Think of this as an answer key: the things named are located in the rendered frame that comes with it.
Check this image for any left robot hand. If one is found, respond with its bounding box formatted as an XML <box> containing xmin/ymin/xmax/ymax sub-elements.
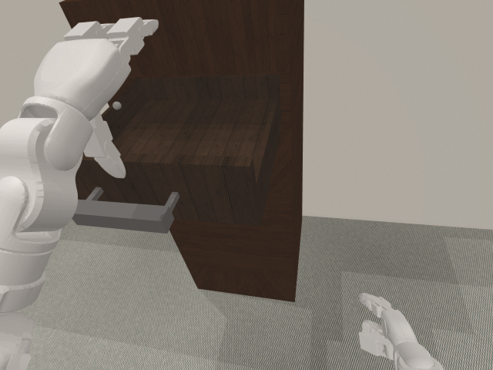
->
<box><xmin>34</xmin><ymin>17</ymin><xmax>159</xmax><ymax>178</ymax></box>

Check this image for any handle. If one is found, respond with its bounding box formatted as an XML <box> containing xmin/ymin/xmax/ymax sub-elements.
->
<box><xmin>72</xmin><ymin>187</ymin><xmax>179</xmax><ymax>234</ymax></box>

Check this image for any robot right forearm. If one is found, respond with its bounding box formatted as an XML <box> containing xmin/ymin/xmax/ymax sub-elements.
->
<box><xmin>393</xmin><ymin>341</ymin><xmax>444</xmax><ymax>370</ymax></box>

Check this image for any cabinet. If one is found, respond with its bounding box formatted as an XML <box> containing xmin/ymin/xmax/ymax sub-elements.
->
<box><xmin>59</xmin><ymin>0</ymin><xmax>304</xmax><ymax>302</ymax></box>

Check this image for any left robot upper arm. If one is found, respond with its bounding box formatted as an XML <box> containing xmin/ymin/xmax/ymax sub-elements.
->
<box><xmin>0</xmin><ymin>311</ymin><xmax>35</xmax><ymax>370</ymax></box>

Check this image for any robot left forearm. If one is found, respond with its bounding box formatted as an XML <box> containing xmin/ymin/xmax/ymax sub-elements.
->
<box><xmin>0</xmin><ymin>96</ymin><xmax>93</xmax><ymax>317</ymax></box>

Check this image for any drawer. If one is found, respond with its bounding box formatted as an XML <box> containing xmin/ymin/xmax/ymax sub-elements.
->
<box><xmin>75</xmin><ymin>74</ymin><xmax>282</xmax><ymax>226</ymax></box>

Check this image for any right robot hand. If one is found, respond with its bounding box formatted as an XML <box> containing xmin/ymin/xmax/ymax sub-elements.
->
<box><xmin>359</xmin><ymin>293</ymin><xmax>418</xmax><ymax>365</ymax></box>

